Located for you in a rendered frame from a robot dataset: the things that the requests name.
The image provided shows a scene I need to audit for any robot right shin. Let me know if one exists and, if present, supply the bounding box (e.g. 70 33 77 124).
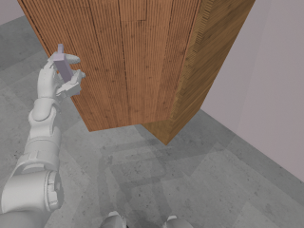
167 216 177 220

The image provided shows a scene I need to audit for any cupboard door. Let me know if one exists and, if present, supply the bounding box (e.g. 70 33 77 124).
17 0 201 132

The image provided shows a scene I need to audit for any robot left thigh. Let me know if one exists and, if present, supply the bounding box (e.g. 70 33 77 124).
99 215 127 228

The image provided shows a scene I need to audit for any robot left hand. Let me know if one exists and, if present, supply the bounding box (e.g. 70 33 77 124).
37 51 86 105

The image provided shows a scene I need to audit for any robot left upper arm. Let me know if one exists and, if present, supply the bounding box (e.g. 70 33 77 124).
0 169 65 228

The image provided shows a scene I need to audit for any handle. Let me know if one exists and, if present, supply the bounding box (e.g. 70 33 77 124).
53 44 80 96

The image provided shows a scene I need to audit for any left robot forearm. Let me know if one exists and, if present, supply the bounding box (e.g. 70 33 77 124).
1 98 63 214

